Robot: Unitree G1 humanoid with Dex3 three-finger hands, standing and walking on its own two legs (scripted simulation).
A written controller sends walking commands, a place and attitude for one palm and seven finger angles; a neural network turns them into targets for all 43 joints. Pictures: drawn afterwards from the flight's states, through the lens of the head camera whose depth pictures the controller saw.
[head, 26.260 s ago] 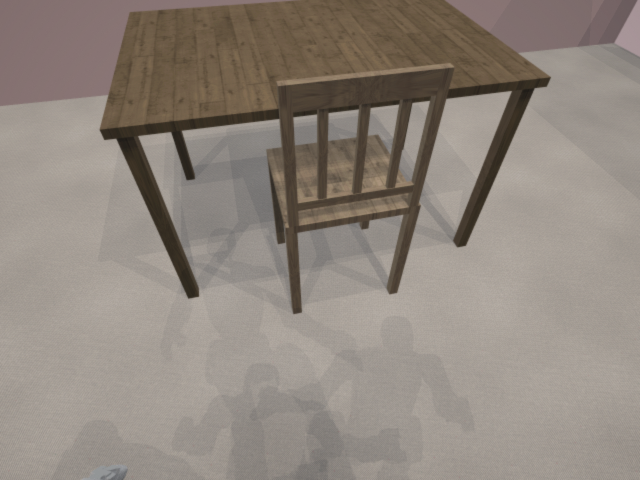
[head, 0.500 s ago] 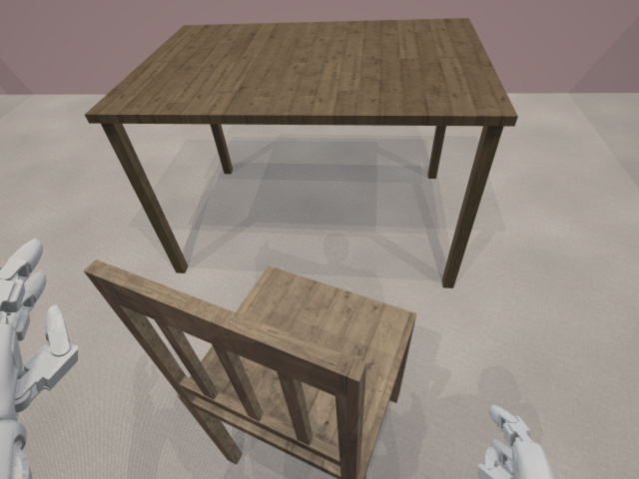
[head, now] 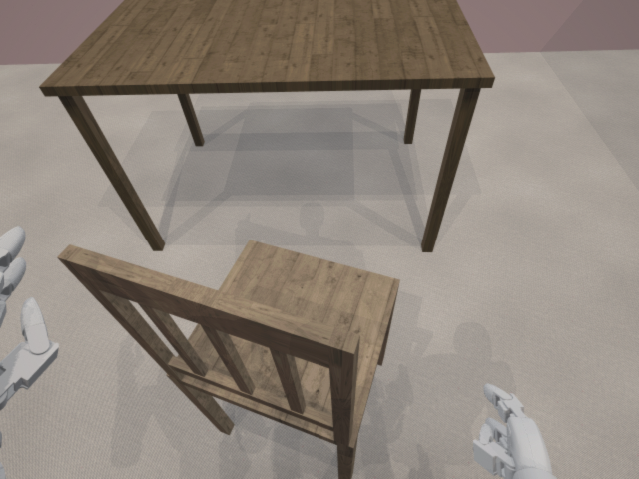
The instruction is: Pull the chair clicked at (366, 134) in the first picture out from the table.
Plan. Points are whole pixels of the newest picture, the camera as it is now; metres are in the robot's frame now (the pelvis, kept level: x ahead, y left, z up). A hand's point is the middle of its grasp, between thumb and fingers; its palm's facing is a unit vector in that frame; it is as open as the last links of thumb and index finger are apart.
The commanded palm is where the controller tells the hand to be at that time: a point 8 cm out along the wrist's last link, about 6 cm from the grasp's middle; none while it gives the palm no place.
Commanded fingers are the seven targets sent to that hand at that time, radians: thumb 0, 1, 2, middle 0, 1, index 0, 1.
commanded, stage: step back with the hand held close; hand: left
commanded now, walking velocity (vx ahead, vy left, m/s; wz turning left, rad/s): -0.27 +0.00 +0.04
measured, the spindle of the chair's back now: (231, 360) +0.30 +0.17 -0.09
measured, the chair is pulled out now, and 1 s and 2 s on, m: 0.60 0.60 0.60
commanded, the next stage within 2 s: stop stepping back and stand still in 1.60 s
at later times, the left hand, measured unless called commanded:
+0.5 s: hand out of the picture +0.13 +0.27 +0.16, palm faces +0.47 -0.74 -0.48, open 7.5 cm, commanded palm +0.07 +0.30 +0.18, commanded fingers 0.00 0.90 0.90 -0.20 -0.30 -0.20 -0.30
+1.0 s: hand out of the picture +0.12 +0.27 +0.16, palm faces +0.46 -0.71 -0.53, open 7.5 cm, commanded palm +0.05 +0.31 +0.18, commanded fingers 0.00 0.90 0.90 -0.20 -0.30 -0.20 -0.30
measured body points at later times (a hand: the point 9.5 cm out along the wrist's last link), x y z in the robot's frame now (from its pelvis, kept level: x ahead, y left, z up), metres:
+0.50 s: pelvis -0.07 +0.00 -0.01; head -0.05 -0.01 +0.44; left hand +0.10 +0.30 +0.18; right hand +0.10 -0.24 -0.09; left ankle -0.04 +0.12 -0.74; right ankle +0.02 -0.14 -0.74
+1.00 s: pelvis -0.08 +0.00 -0.01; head -0.04 +0.01 +0.43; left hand +0.09 +0.31 +0.19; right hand +0.10 -0.23 -0.10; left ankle -0.04 +0.12 -0.74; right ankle +0.01 -0.14 -0.74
